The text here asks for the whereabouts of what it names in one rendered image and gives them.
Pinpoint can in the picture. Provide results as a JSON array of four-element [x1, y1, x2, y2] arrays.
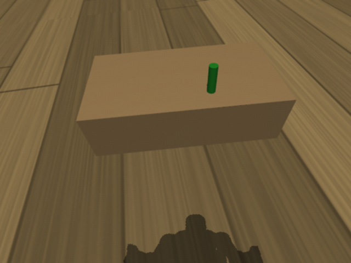
[[207, 63, 218, 94]]

